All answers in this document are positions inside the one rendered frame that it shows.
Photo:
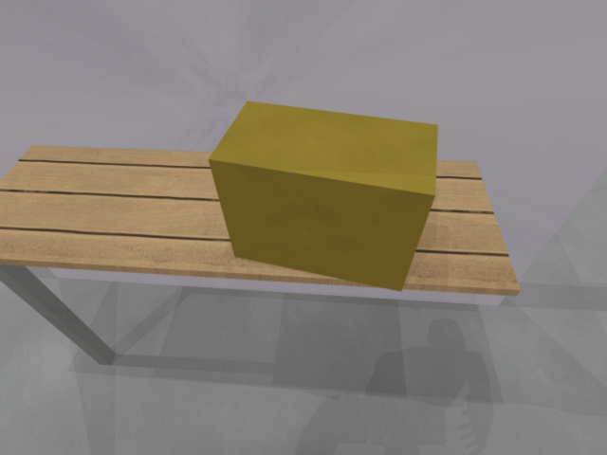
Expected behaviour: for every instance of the table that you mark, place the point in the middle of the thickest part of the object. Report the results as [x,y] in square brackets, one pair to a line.
[158,212]

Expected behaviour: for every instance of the carton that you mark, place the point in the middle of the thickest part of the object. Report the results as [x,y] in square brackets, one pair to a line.
[341,195]

